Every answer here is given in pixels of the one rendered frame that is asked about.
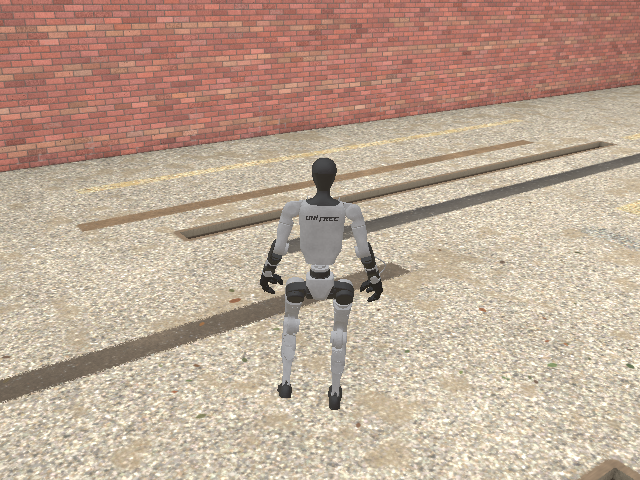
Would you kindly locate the right robot hand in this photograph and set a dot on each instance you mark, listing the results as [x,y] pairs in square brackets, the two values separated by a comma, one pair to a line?
[372,287]

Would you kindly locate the right robot foot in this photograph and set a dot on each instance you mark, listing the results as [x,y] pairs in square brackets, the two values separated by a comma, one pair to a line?
[334,401]

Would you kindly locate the robot left forearm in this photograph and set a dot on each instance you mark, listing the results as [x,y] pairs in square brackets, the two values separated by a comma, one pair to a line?
[271,262]

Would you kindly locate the left robot upper arm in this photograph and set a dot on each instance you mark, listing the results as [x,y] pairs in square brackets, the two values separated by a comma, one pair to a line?
[290,210]

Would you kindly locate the left robot hand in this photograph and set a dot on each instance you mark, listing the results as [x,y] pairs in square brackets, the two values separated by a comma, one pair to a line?
[264,282]

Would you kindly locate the humanoid robot torso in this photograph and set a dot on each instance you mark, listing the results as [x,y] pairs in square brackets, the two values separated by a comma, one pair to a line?
[321,235]

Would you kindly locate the right robot upper arm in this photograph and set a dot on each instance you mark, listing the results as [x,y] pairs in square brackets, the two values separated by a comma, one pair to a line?
[353,212]

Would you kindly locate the robot right forearm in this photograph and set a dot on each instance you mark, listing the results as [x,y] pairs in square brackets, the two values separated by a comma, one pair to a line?
[371,267]

